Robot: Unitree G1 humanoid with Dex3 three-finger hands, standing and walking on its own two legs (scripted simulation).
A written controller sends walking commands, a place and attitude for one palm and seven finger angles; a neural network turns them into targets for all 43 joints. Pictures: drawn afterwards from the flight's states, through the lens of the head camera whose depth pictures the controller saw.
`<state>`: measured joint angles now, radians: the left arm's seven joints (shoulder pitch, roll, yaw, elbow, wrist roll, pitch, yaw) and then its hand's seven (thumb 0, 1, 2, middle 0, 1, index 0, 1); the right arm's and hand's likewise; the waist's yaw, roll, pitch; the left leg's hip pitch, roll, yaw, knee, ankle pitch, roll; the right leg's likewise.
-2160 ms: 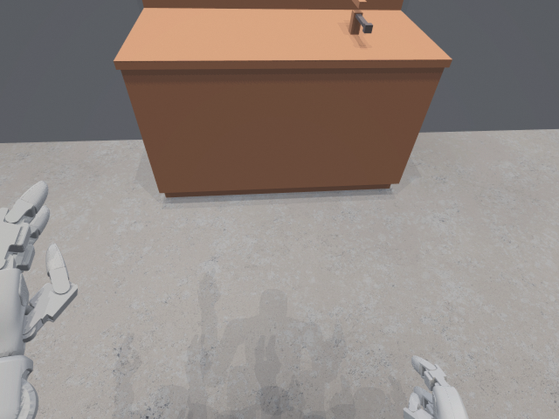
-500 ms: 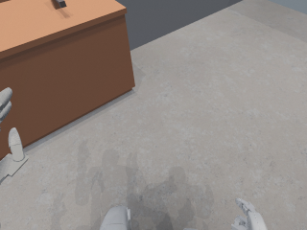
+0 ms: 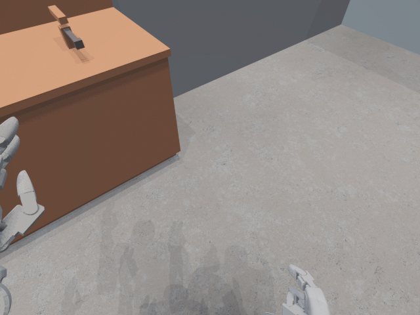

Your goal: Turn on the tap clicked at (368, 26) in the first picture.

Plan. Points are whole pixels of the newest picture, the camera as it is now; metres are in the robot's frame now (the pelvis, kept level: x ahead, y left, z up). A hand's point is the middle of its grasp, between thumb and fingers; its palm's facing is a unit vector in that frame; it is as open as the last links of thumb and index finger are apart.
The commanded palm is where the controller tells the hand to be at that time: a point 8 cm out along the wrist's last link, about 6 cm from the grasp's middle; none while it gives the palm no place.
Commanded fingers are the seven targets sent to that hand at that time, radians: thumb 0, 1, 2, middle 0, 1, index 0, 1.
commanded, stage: walk to a spot facing it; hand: left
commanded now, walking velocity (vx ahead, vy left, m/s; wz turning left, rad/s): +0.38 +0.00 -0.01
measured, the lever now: (78, 43) +0.94 +0.55 +0.04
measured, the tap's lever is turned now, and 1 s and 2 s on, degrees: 0 0 0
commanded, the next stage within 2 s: turn to face it in 0.72 s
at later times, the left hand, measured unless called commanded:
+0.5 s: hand (99, 117) +0.40 +0.23 +0.18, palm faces +0.44 -0.82 -0.38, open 7.4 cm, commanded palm +0.33 +0.26 +0.18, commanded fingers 0.00 0.90 0.90 -0.20 -0.30 -0.20 -0.30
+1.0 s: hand (157, 80) +0.53 +0.15 +0.17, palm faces +0.35 -0.80 -0.48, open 7.4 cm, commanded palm +0.46 +0.21 +0.18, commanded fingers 0.00 0.90 0.90 -0.20 -0.30 -0.20 -0.30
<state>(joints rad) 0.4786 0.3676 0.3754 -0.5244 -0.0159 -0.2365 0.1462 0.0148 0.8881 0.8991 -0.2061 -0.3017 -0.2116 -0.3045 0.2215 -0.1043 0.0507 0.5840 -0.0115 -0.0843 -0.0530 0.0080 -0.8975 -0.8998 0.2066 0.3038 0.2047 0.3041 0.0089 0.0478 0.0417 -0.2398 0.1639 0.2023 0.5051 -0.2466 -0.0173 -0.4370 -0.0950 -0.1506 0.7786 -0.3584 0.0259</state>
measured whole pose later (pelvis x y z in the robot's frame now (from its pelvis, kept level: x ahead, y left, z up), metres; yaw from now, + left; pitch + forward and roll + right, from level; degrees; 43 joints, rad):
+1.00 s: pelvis +0.30 -0.07 +0.00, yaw +1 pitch +0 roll +1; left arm 0.51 0.38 0.37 -0.57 -0.02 -0.23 0.16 0.01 0.88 0.90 -0.21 -0.30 -0.22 -0.31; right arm 0.18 -0.25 -0.03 0.61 0.00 -0.02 -0.06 0.01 -0.90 -0.90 0.20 0.30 0.20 0.30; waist -0.04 -0.01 0.11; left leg -0.50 0.08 0.13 0.90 -0.36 -0.03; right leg -0.24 -0.09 -0.22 0.55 -0.31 -0.04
